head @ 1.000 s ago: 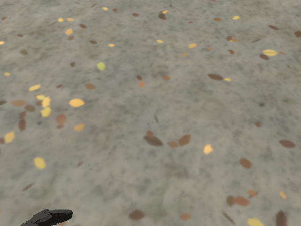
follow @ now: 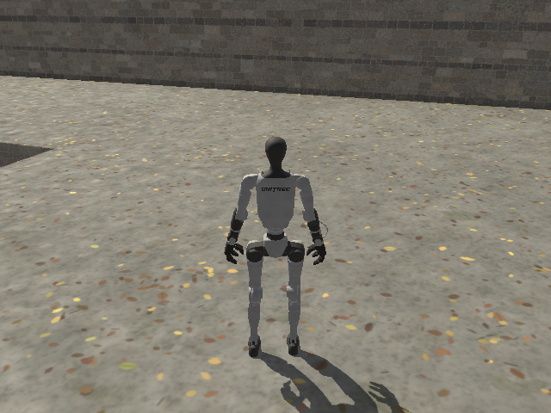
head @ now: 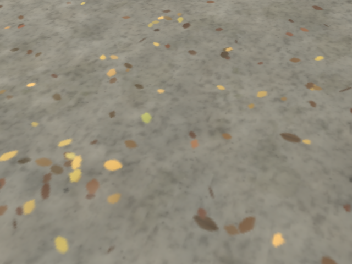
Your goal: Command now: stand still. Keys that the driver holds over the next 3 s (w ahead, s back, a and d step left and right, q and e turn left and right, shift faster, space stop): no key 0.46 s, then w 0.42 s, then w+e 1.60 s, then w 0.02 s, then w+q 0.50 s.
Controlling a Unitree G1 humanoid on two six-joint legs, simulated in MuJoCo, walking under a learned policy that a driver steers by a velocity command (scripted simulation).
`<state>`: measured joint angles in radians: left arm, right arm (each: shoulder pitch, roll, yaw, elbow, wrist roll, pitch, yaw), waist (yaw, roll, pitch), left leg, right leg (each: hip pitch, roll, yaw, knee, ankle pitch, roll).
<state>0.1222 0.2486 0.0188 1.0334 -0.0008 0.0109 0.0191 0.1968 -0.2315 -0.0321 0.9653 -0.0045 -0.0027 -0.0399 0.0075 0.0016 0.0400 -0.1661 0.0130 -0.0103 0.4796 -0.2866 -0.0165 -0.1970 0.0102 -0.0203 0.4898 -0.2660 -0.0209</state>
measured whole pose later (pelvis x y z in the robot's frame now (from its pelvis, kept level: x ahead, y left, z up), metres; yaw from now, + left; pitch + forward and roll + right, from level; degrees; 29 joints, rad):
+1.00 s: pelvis +0.12 +0.05 +0.01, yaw -1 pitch +1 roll -1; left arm 0.14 0.27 0.06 0.98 -0.03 -0.07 -0.01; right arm 0.46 -0.18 -0.02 1.11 -0.01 -0.10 0.00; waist -0.05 -0.04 -0.03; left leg -0.01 -0.02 0.07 0.25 -0.27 0.04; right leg -0.66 -0.08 0.01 0.97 -0.11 -0.05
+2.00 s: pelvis +0.68 -0.05 +0.01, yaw -35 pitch +1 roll +2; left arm 0.19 0.31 0.09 0.71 -0.03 -0.02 -0.01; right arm 0.31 -0.26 -0.07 0.84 -0.01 -0.11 0.00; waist -0.05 -0.05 0.03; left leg -0.12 -0.01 0.13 0.29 -0.20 0.03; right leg -0.68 -0.09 0.07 1.01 -0.18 -0.01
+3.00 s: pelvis +1.09 -0.45 +0.01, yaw -45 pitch +2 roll +0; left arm 0.17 0.29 0.05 0.67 0.02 -0.09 0.00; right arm 0.33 -0.27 -0.05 0.72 0.01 -0.07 0.02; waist -0.04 -0.02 0.03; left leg -0.23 -0.11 -0.07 0.36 -0.16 0.10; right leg -0.61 -0.06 0.08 0.96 -0.26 0.03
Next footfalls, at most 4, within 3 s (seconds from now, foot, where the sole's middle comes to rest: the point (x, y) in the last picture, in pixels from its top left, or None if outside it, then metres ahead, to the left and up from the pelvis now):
0.78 left None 0.07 0.14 -0.78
1.24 right None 0.43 -0.09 -0.77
1.72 left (178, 205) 0.76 0.03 -0.78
2.24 right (265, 191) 0.83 -0.34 -0.77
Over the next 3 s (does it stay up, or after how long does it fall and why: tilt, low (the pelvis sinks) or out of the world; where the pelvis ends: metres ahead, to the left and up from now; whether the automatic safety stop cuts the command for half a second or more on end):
stays up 1.09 -0.45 0.01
